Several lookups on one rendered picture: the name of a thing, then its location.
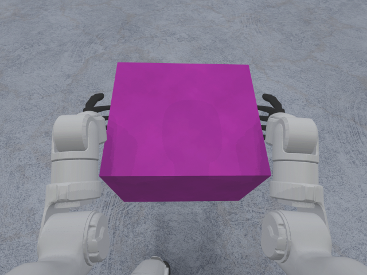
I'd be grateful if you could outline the left robot thigh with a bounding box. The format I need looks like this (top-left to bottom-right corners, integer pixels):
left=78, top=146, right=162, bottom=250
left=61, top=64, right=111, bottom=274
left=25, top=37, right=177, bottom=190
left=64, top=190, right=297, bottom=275
left=131, top=259, right=169, bottom=275

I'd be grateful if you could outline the carton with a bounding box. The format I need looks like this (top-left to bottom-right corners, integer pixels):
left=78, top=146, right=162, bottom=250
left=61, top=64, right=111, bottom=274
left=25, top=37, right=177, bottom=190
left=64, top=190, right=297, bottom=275
left=99, top=62, right=271, bottom=202

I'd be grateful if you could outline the robot right hand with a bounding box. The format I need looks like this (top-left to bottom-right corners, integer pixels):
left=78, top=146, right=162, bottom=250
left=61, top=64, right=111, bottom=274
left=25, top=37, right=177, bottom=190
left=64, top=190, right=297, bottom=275
left=257, top=94, right=285, bottom=140

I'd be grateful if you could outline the robot left forearm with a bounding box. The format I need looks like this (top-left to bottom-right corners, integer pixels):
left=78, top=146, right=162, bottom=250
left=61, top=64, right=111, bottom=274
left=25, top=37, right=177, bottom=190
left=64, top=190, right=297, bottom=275
left=37, top=111, right=107, bottom=255

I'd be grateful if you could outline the right robot upper arm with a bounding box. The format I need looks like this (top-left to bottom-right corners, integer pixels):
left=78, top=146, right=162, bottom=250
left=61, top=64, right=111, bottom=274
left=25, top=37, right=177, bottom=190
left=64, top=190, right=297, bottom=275
left=260, top=210, right=367, bottom=275

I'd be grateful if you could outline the robot right forearm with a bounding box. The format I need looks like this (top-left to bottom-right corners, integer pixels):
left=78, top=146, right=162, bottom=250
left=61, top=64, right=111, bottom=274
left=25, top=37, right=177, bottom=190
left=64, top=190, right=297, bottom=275
left=265, top=112, right=332, bottom=251

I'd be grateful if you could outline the robot left hand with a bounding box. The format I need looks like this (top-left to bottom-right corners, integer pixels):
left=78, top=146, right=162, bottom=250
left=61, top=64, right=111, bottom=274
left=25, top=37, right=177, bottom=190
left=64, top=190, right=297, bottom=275
left=83, top=93, right=110, bottom=130

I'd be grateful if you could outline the left robot shin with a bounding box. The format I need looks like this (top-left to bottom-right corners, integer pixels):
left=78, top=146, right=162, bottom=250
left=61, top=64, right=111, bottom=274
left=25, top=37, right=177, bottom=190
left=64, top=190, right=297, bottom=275
left=150, top=256, right=165, bottom=265

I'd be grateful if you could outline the left robot upper arm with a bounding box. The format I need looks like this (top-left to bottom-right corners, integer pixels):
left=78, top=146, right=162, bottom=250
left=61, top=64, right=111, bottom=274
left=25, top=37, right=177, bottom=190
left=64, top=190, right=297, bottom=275
left=5, top=210, right=110, bottom=275

